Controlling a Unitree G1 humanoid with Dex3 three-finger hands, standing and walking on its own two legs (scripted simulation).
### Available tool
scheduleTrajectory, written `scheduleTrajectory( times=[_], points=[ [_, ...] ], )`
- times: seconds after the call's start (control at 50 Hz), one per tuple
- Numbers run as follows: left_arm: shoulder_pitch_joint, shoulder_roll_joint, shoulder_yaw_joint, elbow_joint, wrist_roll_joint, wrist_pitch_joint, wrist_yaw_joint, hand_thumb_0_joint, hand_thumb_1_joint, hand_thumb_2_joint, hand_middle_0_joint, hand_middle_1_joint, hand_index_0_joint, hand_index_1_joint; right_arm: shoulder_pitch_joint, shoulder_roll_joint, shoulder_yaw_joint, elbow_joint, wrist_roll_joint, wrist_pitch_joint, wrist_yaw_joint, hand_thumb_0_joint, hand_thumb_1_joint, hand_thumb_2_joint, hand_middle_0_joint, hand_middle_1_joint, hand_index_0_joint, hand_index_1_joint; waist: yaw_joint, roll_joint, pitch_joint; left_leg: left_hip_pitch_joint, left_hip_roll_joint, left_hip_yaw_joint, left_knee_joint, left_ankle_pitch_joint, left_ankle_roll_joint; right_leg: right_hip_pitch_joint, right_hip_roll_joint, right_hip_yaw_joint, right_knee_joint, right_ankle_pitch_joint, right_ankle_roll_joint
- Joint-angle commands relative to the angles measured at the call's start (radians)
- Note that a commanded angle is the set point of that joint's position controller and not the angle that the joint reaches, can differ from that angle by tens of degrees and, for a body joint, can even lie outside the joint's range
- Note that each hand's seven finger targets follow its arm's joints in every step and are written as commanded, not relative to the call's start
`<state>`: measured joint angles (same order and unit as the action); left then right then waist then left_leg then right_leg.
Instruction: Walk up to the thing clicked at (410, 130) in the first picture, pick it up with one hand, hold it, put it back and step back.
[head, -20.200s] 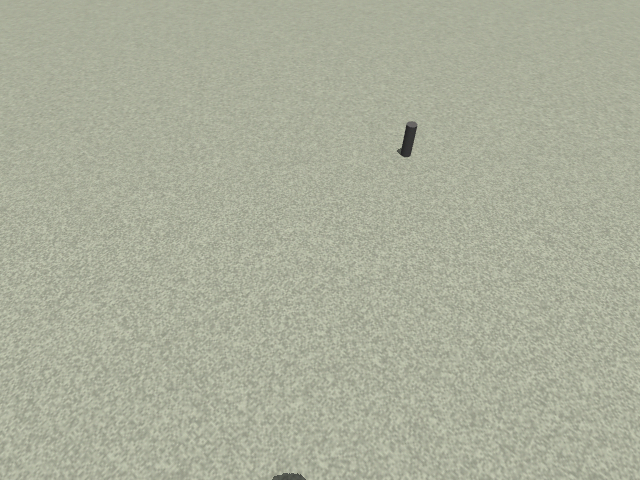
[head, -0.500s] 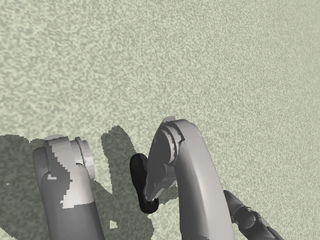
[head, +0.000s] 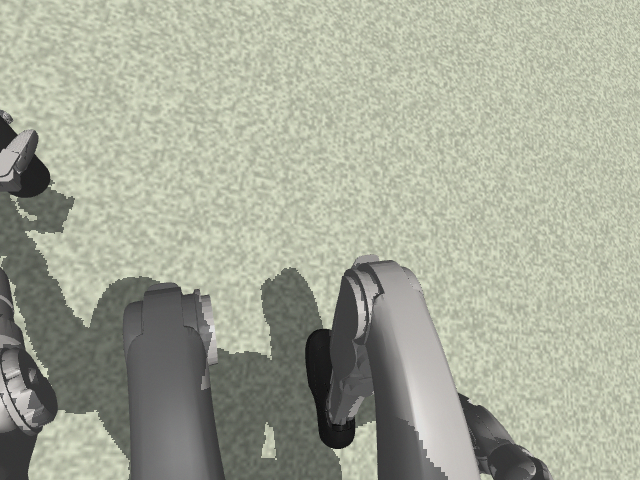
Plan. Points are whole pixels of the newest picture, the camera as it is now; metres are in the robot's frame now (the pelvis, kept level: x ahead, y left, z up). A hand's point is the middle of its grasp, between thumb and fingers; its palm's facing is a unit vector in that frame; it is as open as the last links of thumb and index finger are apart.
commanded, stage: settle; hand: left
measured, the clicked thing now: out of the picture +0.47 +0.31 -0.08
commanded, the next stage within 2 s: lift in 0.78 s
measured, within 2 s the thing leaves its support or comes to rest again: neither
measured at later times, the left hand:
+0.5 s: hand out of the picture +0.48 +0.29 -0.02, palm faces +0.37 -0.93 -0.05, open 8.2 cm
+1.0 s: hand out of the picture +0.48 +0.29 +0.00, palm faces +0.37 -0.93 -0.05, open 8.2 cm
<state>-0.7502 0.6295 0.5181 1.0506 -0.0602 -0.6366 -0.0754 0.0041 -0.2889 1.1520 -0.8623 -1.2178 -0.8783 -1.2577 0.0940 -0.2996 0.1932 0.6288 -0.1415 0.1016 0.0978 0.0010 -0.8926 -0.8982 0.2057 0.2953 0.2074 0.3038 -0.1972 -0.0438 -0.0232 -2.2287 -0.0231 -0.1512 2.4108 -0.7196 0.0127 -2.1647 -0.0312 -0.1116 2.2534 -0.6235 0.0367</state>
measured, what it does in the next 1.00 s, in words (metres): stands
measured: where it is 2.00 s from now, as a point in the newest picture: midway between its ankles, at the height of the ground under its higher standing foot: (265, 432)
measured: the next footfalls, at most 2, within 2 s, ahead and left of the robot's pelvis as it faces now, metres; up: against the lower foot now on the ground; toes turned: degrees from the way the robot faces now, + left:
none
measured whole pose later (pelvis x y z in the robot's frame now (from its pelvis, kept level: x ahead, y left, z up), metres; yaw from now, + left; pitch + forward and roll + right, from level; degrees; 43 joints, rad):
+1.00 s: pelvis +0.01 -0.01 +0.03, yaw +3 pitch +34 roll -7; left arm -0.80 0.53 0.53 1.07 -0.04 -0.60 -0.06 0.00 -0.27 1.15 -0.84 -1.24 -0.86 -1.28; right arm 0.14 -0.28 0.09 0.67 -0.11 0.06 0.07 0.00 -0.90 -0.90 0.20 0.30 0.21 0.30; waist -0.18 0.00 -0.10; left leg -2.16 -0.02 -0.10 2.27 -0.71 0.00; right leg -2.14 -0.04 -0.06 2.17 -0.63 0.02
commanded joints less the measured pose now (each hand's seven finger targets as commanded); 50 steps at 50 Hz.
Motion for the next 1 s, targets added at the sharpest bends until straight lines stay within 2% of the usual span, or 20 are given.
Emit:
scheduleTrajectory(
  times=[0.0, 0.06, 0.12, 0.16, 0.18, 0.22, 0.3, 0.34, 0.38, 0.44, 0.5, 0.56, 0.58, 0.68, 0.7, 0.72, 0.84, 0.9, 0.94, 0.98],
  points=[
    [-0.36, 0.216, 0.015, -0.214, -0.033, -0.087, -0.017, 0.0, 0.28, 1.335, -1.373, -1.508, -1.383, -1.518, 0.164, -0.272, -0.106, -0.018, 0.006, -0.011, -0.021, 0.0, -0.893, -0.901, 0.2, 0.3, 0.2, 0.3, -0.024, 0.369, -0.682, 0.494, 0.022, 0.037, -0.35, 0.213, -0.01, 0.338, 0.04, -0.04, -0.176, 0.188, -0.074],
    [-0.391, 0.266, 0.06, -0.266, -0.033, -0.093, -0.016, 0.0, 0.275, 1.341, -1.392, -1.521, -1.401, -1.532, 0.179, -0.265, -0.117, -0.018, 0.012, -0.011, -0.025, 0.0, -0.895, -0.901, 0.2, 0.3, 0.2, 0.3, 0.001, 0.35, -0.742, 0.494, 0.019, 0.049, -0.354, 0.211, -0.007, 0.383, 0.04, -0.03, -0.186, 0.184, -0.072],
    [-0.375, 0.204, 0.033, -0.24, -0.039, -0.078, -0.022, 0.0, 0.246, 1.353, -1.378, -1.534, -1.389, -1.543, 0.178, -0.255, -0.121, -0.021, 0.017, -0.019, -0.024, 0.0, -0.897, -0.901, 0.2, 0.3, 0.2, 0.3, -0.01, 0.333, -0.738, 0.486, 0.017, 0.056, -0.357, 0.223, -0.004, 0.39, 0.04, -0.026, -0.193, 0.196, -0.071],
    [-0.359, 0.211, 0.048, -0.196, -0.038, -0.073, -0.016, 0.0, 0.256, 1.352, -1.385, -1.529, -1.396, -1.539, 0.176, -0.259, -0.127, -0.022, 0.022, -0.02, -0.029, 0.0, -0.896, -0.901, 0.2, 0.3, 0.2, 0.3, -0.003, 0.32, -0.723, 0.483, 0.017, 0.059, -0.367, 0.215, -0.004, 0.386, 0.037, -0.021, -0.205, 0.187, -0.07],
    [-0.4, 0.253, 0.069, -0.274, -0.034, -0.083, -0.01, 0.0, 0.273, 1.355, -1.386, -1.528, -1.397, -1.537, 0.187, -0.259, -0.131, -0.019, 0.02, -0.021, -0.03, 0.0, -0.893, -0.9, 0.2, 0.3, 0.2, 0.3, 0.014, 0.345, -0.758, 0.497, 0.017, 0.059, -0.374, 0.223, -0.007, 0.401, 0.037, -0.018, -0.202, 0.191, -0.073],
    [-0.414, 0.263, 0.072, -0.293, -0.026, -0.086, -0.004, 0.0, 0.259, 1.365, -1.387, -1.541, -1.4, -1.55, 0.18, -0.249, -0.136, -0.021, 0.02, -0.021, -0.033, 0.0, -0.893, -0.9, 0.2, 0.3, 0.2, 0.3, 0.024, 0.341, -0.785, 0.508, 0.017, 0.067, -0.377, 0.21, -0.005, 0.413, 0.037, -0.009, -0.208, 0.176, -0.072],
    [-0.394, 0.209, 0.046, -0.241, -0.028, -0.078, -0.003, 0.0, 0.261, 1.383, -1.383, -1.541, -1.393, -1.554, 0.182, -0.242, -0.142, -0.007, 0.025, -0.03, -0.036, 0.0, -0.894, -0.901, 0.2, 0.3, 0.2, 0.3, 0.008, 0.332, -0.737, 0.489, 0.017, 0.07, -0.388, 0.196, -0.004, 0.389, 0.036, -0.005, -0.218, 0.166, -0.073],
    [-0.446, 0.269, 0.079, -0.319, -0.024, -0.09, 0.004, 0.0, 0.265, 1.382, -1.391, -1.545, -1.402, -1.556, 0.188, -0.239, -0.148, -0.009, 0.022, -0.031, -0.041, 0.0, -0.894, -0.901, 0.2, 0.3, 0.2, 0.3, 0.02, 0.337, -0.79, 0.504, 0.016, 0.076, -0.386, 0.197, -0.002, 0.42, 0.037, 0.005, -0.23, 0.169, -0.07],
    [-0.409, 0.183, 0.034, -0.255, -0.023, -0.079, 0.0, 0.0, 0.289, 1.388, -1.375, -1.542, -1.392, -1.547, 0.193, -0.235, -0.147, -0.009, 0.021, -0.032, -0.038, 0.0, -0.89, -0.899, 0.2, 0.3, 0.2, 0.3, 0.008, 0.347, -0.768, 0.521, 0.015, 0.075, -0.401, 0.209, -0.006, 0.412, 0.032, 0.0, -0.232, 0.177, -0.073],
    [-0.421, 0.229, 0.067, -0.262, -0.022, -0.078, 0.005, 0.0, 0.305, 1.405, -1.372, -1.543, -1.387, -1.55, 0.197, -0.236, -0.155, -0.002, 0.024, -0.035, -0.044, 0.0, -0.889, -0.9, 0.2, 0.3, 0.2, 0.3, 0.019, 0.327, -0.783, 0.515, 0.014, 0.078, -0.397, 0.207, -0.003, 0.419, 0.035, 0.007, -0.243, 0.175, -0.071],
    [-0.429, 0.186, 0.038, -0.245, -0.022, -0.077, 0.002, 0.0, 0.302, 1.403, -1.362, -1.541, -1.38, -1.546, 0.195, -0.228, -0.156, 0.006, 0.024, -0.043, -0.042, 0.0, -0.891, -0.9, 0.2, 0.3, 0.2, 0.3, 0.007, 0.302, -0.756, 0.483, 0.012, 0.084, -0.396, 0.19, 0.002, 0.425, 0.035, 0.01, -0.25, 0.167, -0.069],
    [-0.399, 0.191, 0.05, -0.193, -0.019, -0.077, 0.004, 0.0, 0.328, 1.406, -1.375, -1.544, -1.394, -1.547, 0.188, -0.23, -0.158, -0.004, 0.025, -0.046, -0.044, 0.0, -0.889, -0.899, 0.2, 0.3, 0.2, 0.3, 0.006, 0.283, -0.734, 0.466, 0.011, 0.083, -0.406, 0.164, 0.005, 0.424, 0.034, 0.007, -0.263, 0.142, -0.066],
    [-0.449, 0.233, 0.069, -0.262, -0.017, -0.086, 0.007, 0.0, 0.318, 1.408, -1.369, -1.541, -1.388, -1.546, 0.2, -0.229, -0.161, 0.004, 0.023, -0.045, -0.045, 0.0, -0.888, -0.899, 0.2, 0.3, 0.2, 0.3, 0.022, 0.289, -0.776, 0.484, 0.012, 0.089, -0.4, 0.174, 0.004, 0.447, 0.036, 0.013, -0.264, 0.151, -0.066],
    [-0.427, 0.167, 0.036, -0.199, -0.02, -0.075, 0.006, 0.0, 0.335, 1.425, -1.357, -1.536, -1.375, -1.542, 0.192, -0.225, -0.165, 0.0, 0.028, -0.052, -0.045, 0.0, -0.886, -0.898, 0.2, 0.3, 0.2, 0.3, 0.007, 0.287, -0.756, 0.491, 0.01, 0.086, -0.415, 0.184, 0.001, 0.417, 0.033, 0.011, -0.264, 0.156, -0.07],
    [-0.461, 0.221, 0.06, -0.262, -0.016, -0.084, 0.013, 0.0, 0.329, 1.418, -1.352, -1.53, -1.369, -1.537, 0.197, -0.228, -0.168, 0.007, 0.028, -0.051, -0.047, 0.0, -0.884, -0.898, 0.2, 0.3, 0.2, 0.3, 0.028, 0.321, -0.781, 0.523, 0.011, 0.086, -0.423, 0.19, -0.004, 0.412, 0.033, 0.012, -0.257, 0.154, -0.074],
    [-0.453, 0.227, 0.061, -0.244, -0.006, -0.082, 0.015, 0.0, 0.329, 1.426, -1.355, -1.54, -1.375, -1.544, 0.194, -0.228, -0.17, 0.002, 0.028, -0.048, -0.049, 0.0, -0.886, -0.898, 0.2, 0.3, 0.2, 0.3, 0.03, 0.334, -0.787, 0.542, 0.011, 0.082, -0.433, 0.191, -0.004, 0.406, 0.032, 0.011, -0.256, 0.151, -0.075],
    [-0.46, 0.168, 0.033, -0.243, -0.012, -0.071, 0.018, 0.0, 0.325, 1.411, -1.335, -1.518, -1.354, -1.523, 0.207, -0.219, -0.177, 0.012, 0.029, -0.052, -0.047, 0.0, -0.888, -0.899, 0.2, 0.3, 0.2, 0.3, 0.013, 0.324, -0.801, 0.565, 0.011, 0.082, -0.432, 0.226, -0.006, 0.406, 0.03, 0.013, -0.262, 0.181, -0.075],
    [-0.464, 0.209, 0.051, -0.279, 0.001, -0.072, 0.022, 0.0, 0.333, 1.362, -1.367, -1.53, -1.383, -1.531, 0.218, -0.218, -0.181, 0.019, 0.03, -0.049, -0.048, 0.0, -0.91, -0.907, 0.2, 0.3, 0.199, 0.3, 0.035, 0.356, -0.827, 0.602, 0.011, 0.083, -0.444, 0.25, -0.01, 0.407, 0.029, 0.014, -0.258, 0.189, -0.08],
    [-0.427, 0.152, 0.025, -0.236, -0.005, -0.063, 0.01, 0.0, 0.33, 1.35, -1.387, -1.546, -1.413, -1.537, 0.213, -0.218, -0.182, 0.014, 0.034, -0.05, -0.047, 0.0, -0.913, -0.905, 0.2, 0.3, 0.199, 0.3, 0.019, 0.329, -0.799, 0.587, 0.009, 0.082, -0.451, 0.234, -0.006, 0.402, 0.028, 0.011, -0.267, 0.181, -0.078],
    [-0.456, 0.203, 0.051, -0.309, -0.01, -0.067, 0.001, 0.0, 0.316, 1.365, -1.395, -1.55, -1.417, -1.545, 0.216, -0.222, -0.19, 0.014, 0.041, -0.05, -0.05, 0.0, -0.912, -0.905, 0.2, 0.3, 0.199, 0.3, 0.039, 0.343, -0.836, 0.615, 0.009, 0.082, -0.461, 0.242, -0.007, 0.403, 0.027, 0.016, -0.269, 0.181, -0.08]
  ],
)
